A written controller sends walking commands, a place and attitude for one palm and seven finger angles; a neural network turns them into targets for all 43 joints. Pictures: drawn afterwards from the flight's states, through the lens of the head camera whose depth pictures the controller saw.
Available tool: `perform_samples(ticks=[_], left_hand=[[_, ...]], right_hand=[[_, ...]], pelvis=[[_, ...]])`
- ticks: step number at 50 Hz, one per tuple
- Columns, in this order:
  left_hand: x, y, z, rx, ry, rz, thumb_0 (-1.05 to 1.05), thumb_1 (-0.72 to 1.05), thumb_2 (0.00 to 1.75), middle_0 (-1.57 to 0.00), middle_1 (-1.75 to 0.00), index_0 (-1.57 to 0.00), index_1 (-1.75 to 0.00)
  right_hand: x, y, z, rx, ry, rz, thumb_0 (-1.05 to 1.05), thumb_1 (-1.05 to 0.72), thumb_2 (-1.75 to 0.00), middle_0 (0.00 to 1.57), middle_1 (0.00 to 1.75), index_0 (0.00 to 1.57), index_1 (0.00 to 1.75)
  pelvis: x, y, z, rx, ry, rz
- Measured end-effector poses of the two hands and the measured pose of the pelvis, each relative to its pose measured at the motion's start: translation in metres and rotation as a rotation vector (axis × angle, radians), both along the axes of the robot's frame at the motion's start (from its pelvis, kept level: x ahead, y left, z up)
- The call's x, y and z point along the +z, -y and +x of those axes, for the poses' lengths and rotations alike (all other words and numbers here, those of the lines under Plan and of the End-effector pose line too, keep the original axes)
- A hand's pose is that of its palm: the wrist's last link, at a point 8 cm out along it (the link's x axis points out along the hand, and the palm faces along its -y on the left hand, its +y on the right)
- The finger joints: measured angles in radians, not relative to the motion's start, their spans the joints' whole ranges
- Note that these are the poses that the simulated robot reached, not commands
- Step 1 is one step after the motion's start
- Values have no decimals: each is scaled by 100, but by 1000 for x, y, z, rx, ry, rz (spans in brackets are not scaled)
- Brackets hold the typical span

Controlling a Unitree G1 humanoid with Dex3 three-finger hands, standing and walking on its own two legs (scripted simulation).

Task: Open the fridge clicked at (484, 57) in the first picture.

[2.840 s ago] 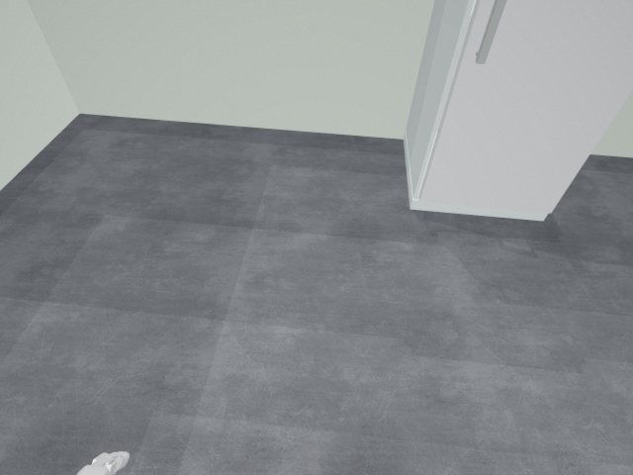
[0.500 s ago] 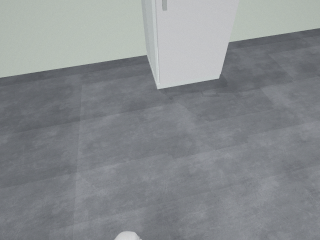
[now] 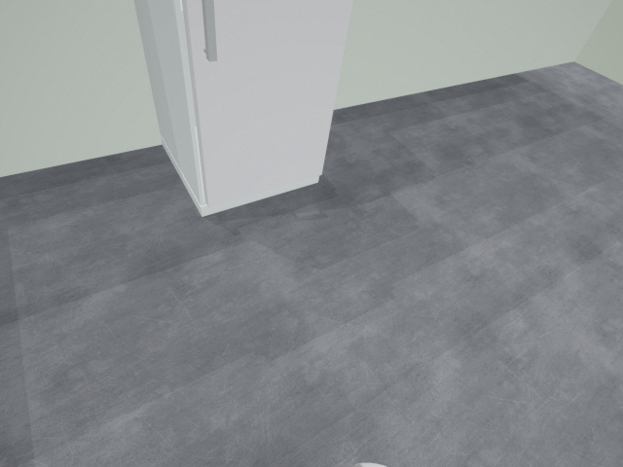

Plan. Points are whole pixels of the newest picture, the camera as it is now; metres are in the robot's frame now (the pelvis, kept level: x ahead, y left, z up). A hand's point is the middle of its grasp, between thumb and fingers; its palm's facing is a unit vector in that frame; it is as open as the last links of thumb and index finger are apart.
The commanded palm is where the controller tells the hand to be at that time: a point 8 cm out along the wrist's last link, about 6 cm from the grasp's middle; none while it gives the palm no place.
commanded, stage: walk to a spot facing it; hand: left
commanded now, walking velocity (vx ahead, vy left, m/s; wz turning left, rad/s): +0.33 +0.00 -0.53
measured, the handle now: out of the picture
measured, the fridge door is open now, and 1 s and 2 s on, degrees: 0 0 0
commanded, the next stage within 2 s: turn to face it in 1.28 s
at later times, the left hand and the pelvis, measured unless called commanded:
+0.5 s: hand (260, 345) +0.37 +0.10 -0.20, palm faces -0.27 -0.95 -0.13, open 7.3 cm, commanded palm none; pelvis +0.22 -0.03 -0.03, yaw -16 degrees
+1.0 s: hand (259, 257) +0.57 +0.14 -0.19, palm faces -0.38 -0.91 -0.16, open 7.4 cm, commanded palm none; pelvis +0.47 -0.03 -0.01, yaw -26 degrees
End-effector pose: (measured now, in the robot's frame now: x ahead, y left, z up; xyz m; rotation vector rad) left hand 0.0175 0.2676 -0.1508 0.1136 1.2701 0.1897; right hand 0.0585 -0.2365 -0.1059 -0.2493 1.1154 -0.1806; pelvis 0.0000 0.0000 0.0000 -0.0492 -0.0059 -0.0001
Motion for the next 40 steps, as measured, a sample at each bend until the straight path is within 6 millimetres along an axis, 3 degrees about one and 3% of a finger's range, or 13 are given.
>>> perform_samples(ticks=[5, 11, 16, 20, 22, 24, 30, 33, 37, 40], left_hand=[[3, -8, 85, -95, 55, 4, 1, 92, 90, -19, -30, -20, -30], [-6, 21, 177, -222, 51, -39, 1, 92, 90, -19, -30, -20, -30], [-19, 70, 262, -348, 68, -91, 1, 92, 90, -19, -30, -20, -30], [-29, 108, 323, -409, 126, -108, 1, 91, 90, -19, -30, -20, -30], [-29, 116, 342, -403, 148, -104, 1, 91, 90, -19, -30, -20, -30], [-25, 116, 350, -391, 132, -91, 1, 91, 90, -20, -30, -20, -30], [-2, 83, 382, -391, 58, 32, -2, 95, 90, -20, -30, -21, -30], [3, 70, 398, -392, 13, 54, -1, 94, 90, -20, -30, -20, -30], [-3, 57, 421, -363, -34, 51, 0, 93, 90, -20, -30, -20, -30], [-19, 47, 438, -339, -81, 36, 0, 92, 90, -20, -30, -20, -30]], right_hand=[[-9, -14, -55, -157, -179, 3, 1, -91, -90, 20, 29, 20, 30], [-17, -46, -103, -320, -394, 58, 1, -91, -90, 20, 29, 20, 30], [-18, -73, -113, -432, -541, 125, 1, -91, -90, 20, 29, 20, 30], [-27, -76, -94, -509, -608, 179, 1, -91, -90, 20, 29, 20, 30], [-34, -67, -67, -524, -590, 189, 1, -91, -90, 20, 29, 20, 30], [-40, -51, -25, -518, -515, 181, 1, -91, -90, 20, 29, 20, 30], [-44, 4, 141, -447, -165, 134, 1, -91, -90, 20, 29, 20, 30], [-40, 27, 207, -416, -54, 99, 2, -95, -90, 20, 29, 20, 30], [-36, 40, 286, -350, 18, 75, 2, -95, -90, 20, 29, 20, 30], [-38, 40, 339, -315, 46, 49, 1, -94, -90, 20, 29, 20, 30]], pelvis=[[-1, -12, 35, -70, 0, -1], [-8, -14, 83, -143, -11, 5], [-20, -4, 129, -193, -22, 2], [-33, 16, 175, -235, -15, 24], [-35, 23, 194, -255, -5, 22], [-30, 28, 212, -265, 11, 15], [-14, 32, 269, -308, 4, 24], [-12, 28, 300, -323, -4, 26], [-17, 23, 347, -335, -10, 21], [-27, 18, 386, -351, -6, 24]])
